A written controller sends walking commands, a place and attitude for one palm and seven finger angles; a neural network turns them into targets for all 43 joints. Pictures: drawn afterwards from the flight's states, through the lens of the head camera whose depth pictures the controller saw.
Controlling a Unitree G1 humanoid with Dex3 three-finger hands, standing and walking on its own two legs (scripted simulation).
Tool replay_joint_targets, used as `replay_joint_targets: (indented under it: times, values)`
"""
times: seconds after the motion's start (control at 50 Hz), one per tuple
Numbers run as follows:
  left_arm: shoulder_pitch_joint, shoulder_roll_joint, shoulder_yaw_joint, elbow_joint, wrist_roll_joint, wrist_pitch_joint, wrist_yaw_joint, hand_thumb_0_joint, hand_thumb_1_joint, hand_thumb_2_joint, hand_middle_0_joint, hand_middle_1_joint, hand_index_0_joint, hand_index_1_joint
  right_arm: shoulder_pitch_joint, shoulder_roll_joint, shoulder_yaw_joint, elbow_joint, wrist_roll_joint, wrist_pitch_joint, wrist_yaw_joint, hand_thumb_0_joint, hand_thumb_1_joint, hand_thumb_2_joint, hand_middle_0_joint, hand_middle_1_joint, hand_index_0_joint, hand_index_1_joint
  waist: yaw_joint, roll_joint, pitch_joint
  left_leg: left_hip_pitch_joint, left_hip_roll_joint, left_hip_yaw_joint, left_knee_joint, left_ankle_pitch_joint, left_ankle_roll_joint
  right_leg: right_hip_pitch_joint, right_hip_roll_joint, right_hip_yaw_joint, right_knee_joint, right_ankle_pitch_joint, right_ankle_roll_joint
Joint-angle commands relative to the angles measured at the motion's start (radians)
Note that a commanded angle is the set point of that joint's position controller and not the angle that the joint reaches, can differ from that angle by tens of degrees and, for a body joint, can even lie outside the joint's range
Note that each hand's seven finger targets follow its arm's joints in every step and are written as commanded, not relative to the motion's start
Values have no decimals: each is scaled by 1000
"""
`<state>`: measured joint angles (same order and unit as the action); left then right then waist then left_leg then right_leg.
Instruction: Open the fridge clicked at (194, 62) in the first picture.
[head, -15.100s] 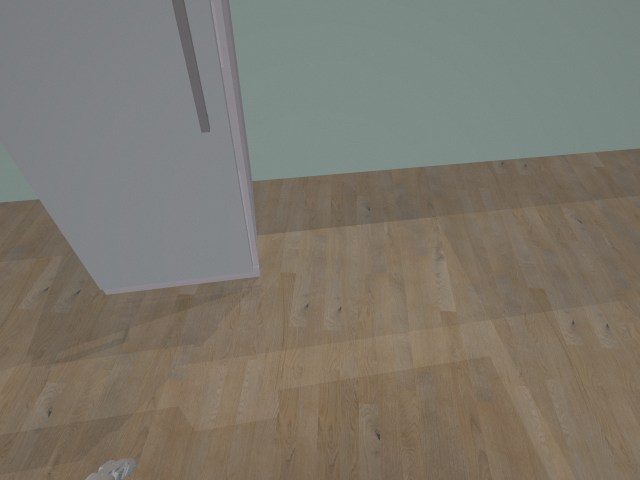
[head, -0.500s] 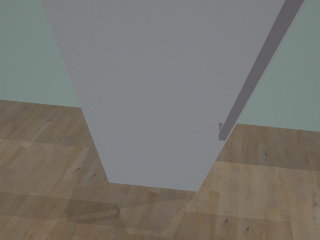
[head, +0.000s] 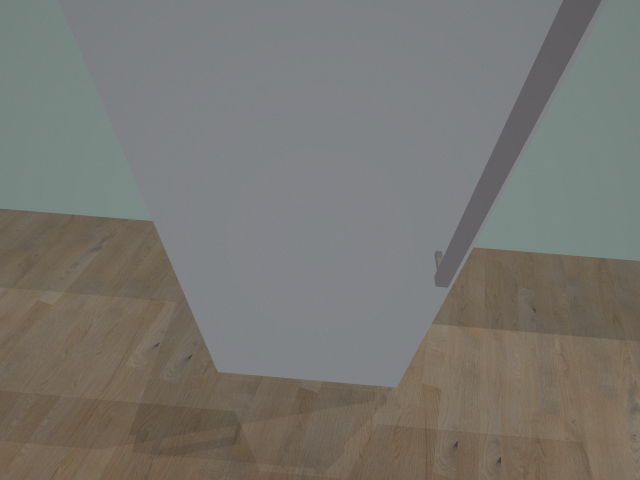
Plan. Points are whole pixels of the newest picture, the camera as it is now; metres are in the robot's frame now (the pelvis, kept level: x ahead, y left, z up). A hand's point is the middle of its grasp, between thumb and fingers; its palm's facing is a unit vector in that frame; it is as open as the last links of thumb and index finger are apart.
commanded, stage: look again from close up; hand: right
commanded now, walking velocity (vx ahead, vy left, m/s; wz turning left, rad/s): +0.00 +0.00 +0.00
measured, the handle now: (485, 174) +0.45 -0.17 +0.17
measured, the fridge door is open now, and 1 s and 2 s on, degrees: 0 0 0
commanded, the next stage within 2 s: raise the hand to about handle height in 0.76 s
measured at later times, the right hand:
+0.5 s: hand out of the picture +0.02 -0.19 -0.17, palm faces +0.02 +0.98 -0.21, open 7.4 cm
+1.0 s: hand out of the picture +0.15 -0.21 -0.05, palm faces +0.28 +0.95 -0.16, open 7.5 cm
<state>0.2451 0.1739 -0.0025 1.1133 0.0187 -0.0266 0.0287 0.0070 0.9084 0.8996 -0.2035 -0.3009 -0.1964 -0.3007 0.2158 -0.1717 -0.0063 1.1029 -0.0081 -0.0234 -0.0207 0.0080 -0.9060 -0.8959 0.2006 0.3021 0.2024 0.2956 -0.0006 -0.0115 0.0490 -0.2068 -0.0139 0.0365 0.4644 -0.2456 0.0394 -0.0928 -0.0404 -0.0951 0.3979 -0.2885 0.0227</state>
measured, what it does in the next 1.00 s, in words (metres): stands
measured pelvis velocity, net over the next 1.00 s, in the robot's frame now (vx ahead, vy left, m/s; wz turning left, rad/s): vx -0.02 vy -0.01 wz -0.04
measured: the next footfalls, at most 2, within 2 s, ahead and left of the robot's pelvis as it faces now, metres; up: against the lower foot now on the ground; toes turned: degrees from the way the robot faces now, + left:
none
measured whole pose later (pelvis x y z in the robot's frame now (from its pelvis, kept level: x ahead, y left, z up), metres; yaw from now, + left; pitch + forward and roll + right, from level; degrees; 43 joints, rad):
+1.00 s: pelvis -0.02 -0.01 +0.00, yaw -2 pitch -1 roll -1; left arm 0.33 0.21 -0.01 0.91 -0.03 -0.21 0.07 0.01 0.91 0.90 -0.21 -0.30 -0.20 -0.30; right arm 0.39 -0.17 -0.05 0.29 0.15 -0.05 -0.08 0.02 -0.88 -0.88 0.20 0.32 0.21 0.32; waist 0.00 -0.03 0.01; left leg -0.24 0.02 0.06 0.51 -0.25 0.02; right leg -0.16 -0.01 -0.07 0.48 -0.30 0.00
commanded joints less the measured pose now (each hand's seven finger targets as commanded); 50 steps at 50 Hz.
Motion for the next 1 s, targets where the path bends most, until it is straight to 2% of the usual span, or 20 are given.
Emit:
replay_joint_targets:
  times: [0.0, 0.18, 0.24, 0.32, 0.52, 0.56, 0.82, 0.84, 0.86, 0.88, 0.9, 0.92, 0.94, 0.96, 0.98]
  values:
    - [73, 104, 18, -22, -2, -10, 9, 0, 900, 900, -200, -300, -200, -300, 33, -134, -22, -40, -4, -14, -12, 0, -900, -900, 200, 300, 200, 300, 1, 13, -23, 46, 125, -120, -66, 309, 17, -35, -84, 66, -59, 197, -35]
    - [73, 96, 16, -15, -2, -7, 7, 0, 900, 900, -200, -300, -200, -300, 30, -134, -21, -39, -5, -11, -10, 0, -900, -900, 200, 300, 200, 300, 0, 30, -2, 36, 124, -124, -91, 240, 16, -47, -81, 69, -73, 150, -36]
    - [71, 105, 16, -14, -1, -9, 7, 0, 900, 900, -200, -300, -200, -300, 28, -139, -22, -39, -3, -12, -9, 0, -900, -900, 200, 300, 200, 300, -1, 12, -18, 45, 127, -121, -86, 250, 16, -42, -82, 73, -70, 164, -37]
    - [72, 103, 15, -9, -1, -8, 7, 0, 900, 900, -200, -300, -200, -300, 26, -135, -20, -37, -3, -10, -9, 0, -900, -900, 200, 300, 200, 300, -1, 11, 4, 31, 123, -122, -91, 217, 15, -55, -83, 76, -77, 148, -37]
    - [83, 96, 17, -4, -1, -8, 5, 0, 900, 900, -200, -300, -200, -300, 34, -130, -20, -35, -4, -9, -9, 0, -900, -900, 200, 300, 200, 300, 0, 30, 5, 27, 125, -125, -103, 179, 14, -62, -78, 77, -79, 126, -39]
    - [80, 96, 17, -3, -1, -7, 5, 0, 900, 900, -200, -300, -200, -300, 37, -130, -19, -35, -3, -9, -9, 0, -900, -900, 200, 300, 200, 300, 0, 16, 4, 20, 123, -128, -103, 167, 13, -59, -78, 76, -77, 119, -38]
    - [80, 94, 19, 2, -3, -11, 7, 0, 900, 900, -200, -300, -200, -300, 41, -126, -19, -30, -5, -10, -10, 0, -900, -900, 200, 300, 200, 300, -2, 11, 0, 31, 124, -120, -91, 208, 12, -59, -83, 81, -79, 150, -42]
    - [-14, 115, 28, -62, -16, -17, -3, 0, 900, 900, -200, -300, -200, -300, 171, -109, -12, 23, -6, -22, -53, 0, -900, -900, 200, 300, 200, 300, -37, -28, -77, 63, 188, -147, -32, 633, -13, -76, -106, 24, 136, 247, -17]
    - [-14, 259, 35, -423, -68, -169, 38, 0, 900, 900, -200, -300, -200, -300, -605, -356, -156, -1527, 198, -239, -41, 0, -877, -890, 202, 315, 202, 315, 57, -180, -539, 200, 84, -94, 16, 487, 6, 88, 45, 81, 8, 340, -35]
    - [-66, 164, 4, -382, -61, -242, 69, 0, 900, 900, -200, -300, -200, -300, -385, -423, -237, -1422, 145, -212, -92, 0, -853, -880, 203, 330, 203, 330, 7, -271, -416, 156, 44, -102, 34, 319, 13, 124, 30, 21, 10, 348, -32]
    - [-67, 191, 19, -357, -43, -270, 74, 0, 900, 900, -200, -300, -200, -300, -104, -226, -104, -1233, 130, -166, -108, 0, -830, -870, 205, 345, 205, 345, -11, -264, -394, 131, 38, -37, 35, 198, 16, 33, 26, 53, 0, 353, -26]
    - [-58, 130, 18, -336, -66, -272, 65, 0, 900, 900, -200, -300, -200, -300, 207, 12, 9, -965, 153, -61, -103, 0, -807, -860, 207, 360, 207, 360, 10, -89, -190, 23, 37, -13, 3, 161, 2, -58, 3, 75, 3, 299, -30]
    - [-68, 190, 29, -406, -70, -285, 52, 0, 900, 900, -200, -300, -200, -300, 34, -22, -25, -1143, 196, -83, -78, 0, -783, -850, 208, 375, 208, 375, 33, -2, -99, -36, 46, 9, 2, 149, -16, -117, 6, 109, 22, 249, -33]
    - [-62, 203, 53, -440, -54, -297, 50, 0, 900, 900, -200, -300, -200, -300, 13, -68, -72, -1160, 188, -136, -52, 0, -760, -840, 210, 390, 210, 390, 45, 82, -79, -110, 40, 22, -1, 71, -27, -149, 12, 96, 64, 179, -37]
    - [-74, 201, 66, -473, -49, -305, 46, 0, 900, 900, -200, -300, -200, -300, 100, -62, -101, -1072, 188, -192, -20, 0, -737, -830, 212, 405, 212, 405, 22, 164, -10, -150, 39, 29, 5, -3, -29, -221, 21, 90, 93, 125, -35]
